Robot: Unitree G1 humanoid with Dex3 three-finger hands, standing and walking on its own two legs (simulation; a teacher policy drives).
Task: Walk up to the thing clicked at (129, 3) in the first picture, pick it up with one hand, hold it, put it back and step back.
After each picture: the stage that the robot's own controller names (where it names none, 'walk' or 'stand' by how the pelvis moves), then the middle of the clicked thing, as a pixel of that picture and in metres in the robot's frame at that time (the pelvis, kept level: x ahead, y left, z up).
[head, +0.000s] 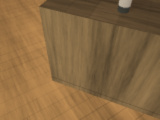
stand; out of the picture +0.92 -0.26 +0.12
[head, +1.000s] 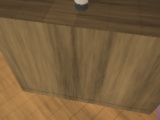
walk; out of the picture +0.83 +0.04 +0.15
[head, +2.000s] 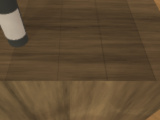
stand; (7, 11) +0.51 +0.25 +0.17
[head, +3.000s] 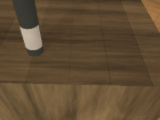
walk; (29, 27) +0.55 +0.21 +0.12
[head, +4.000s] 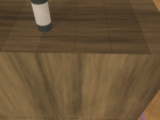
stand; (40, 3) +0.69 +0.19 +0.14
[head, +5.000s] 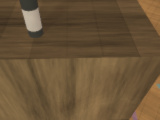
stand; (30, 10) +0.68 +0.21 +0.12
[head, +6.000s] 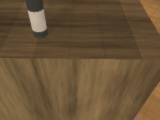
stand; (36, 11) +0.69 +0.20 +0.12
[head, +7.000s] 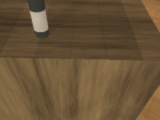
stand; (38, 11) +0.70 +0.20 +0.12
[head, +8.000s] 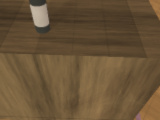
rise first; (38, 5) +0.69 +0.19 +0.12
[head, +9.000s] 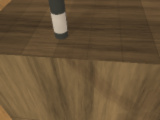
rise first; (58, 14) +0.71 +0.16 +0.12
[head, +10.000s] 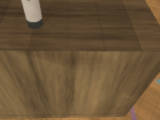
go down; out of the picture +0.71 +0.15 +0.13
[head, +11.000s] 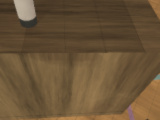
go down; out of the picture +0.67 +0.16 +0.14
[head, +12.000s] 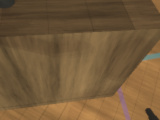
close in; out of the picture +0.69 +0.18 +0.18
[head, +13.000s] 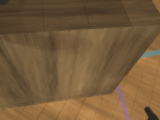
close; out of the picture +0.70 +0.18 +0.18
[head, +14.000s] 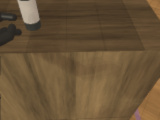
lift; (26, 0) +0.69 +0.17 +0.16
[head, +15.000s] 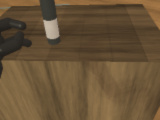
lift; (50, 20) +0.74 +0.16 +0.14
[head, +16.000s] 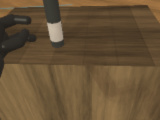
hold; (54, 23) +0.71 +0.15 +0.14
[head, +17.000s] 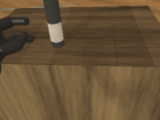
hold; (54, 24) +0.72 +0.15 +0.14
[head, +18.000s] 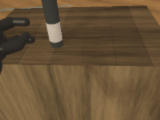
crouch; (53, 24) +0.72 +0.16 +0.14
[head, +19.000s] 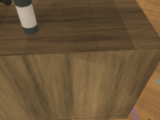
crouch; (24, 6) +0.72 +0.18 +0.14
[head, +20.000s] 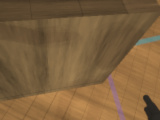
lower; out of the picture +0.71 +0.19 +0.20
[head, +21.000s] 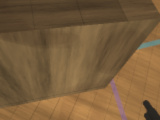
lower; out of the picture +0.69 +0.19 +0.19
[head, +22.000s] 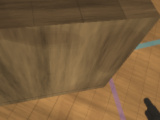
lower; out of the picture +0.70 +0.19 +0.19
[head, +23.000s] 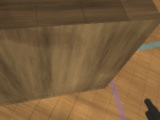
lower; out of the picture +0.70 +0.18 +0.19
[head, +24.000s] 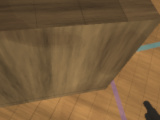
loosen; out of the picture +0.70 +0.19 +0.19
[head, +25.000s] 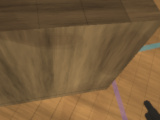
withdraw; out of the picture +0.69 +0.18 +0.19
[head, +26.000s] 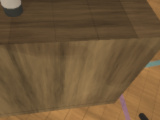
sink last; out of the picture +0.68 +0.17 +0.17
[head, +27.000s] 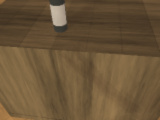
sink last; (57, 5) +0.73 +0.16 +0.16
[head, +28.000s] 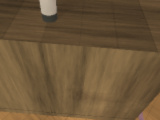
stand; out of the picture +0.71 +0.15 +0.16
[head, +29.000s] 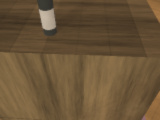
stand; (46, 10) +0.74 +0.17 +0.13
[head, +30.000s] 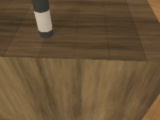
stand; (42, 11) +0.70 +0.18 +0.12
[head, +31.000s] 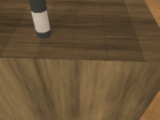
stand; (39, 12) +0.69 +0.19 +0.12
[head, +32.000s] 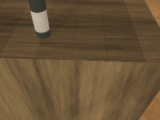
stand; (39, 11) +0.69 +0.19 +0.12
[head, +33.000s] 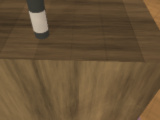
stand; (37, 12) +0.68 +0.20 +0.12
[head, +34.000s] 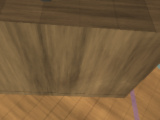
walk; out of the picture +0.75 +0.16 +0.14
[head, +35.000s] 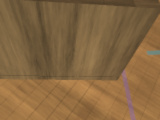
walk; out of the picture +0.93 +0.22 +0.14
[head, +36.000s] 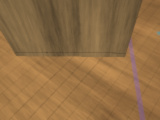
walk; out of the picture +1.23 +0.24 +0.14
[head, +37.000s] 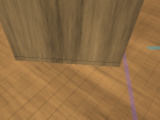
stand; out of the picture +1.31 +0.17 +0.13
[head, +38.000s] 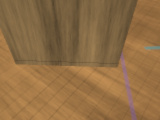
stand; out of the picture +1.33 +0.18 +0.12
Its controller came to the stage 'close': yes
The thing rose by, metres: 0.00
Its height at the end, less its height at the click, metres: +0.00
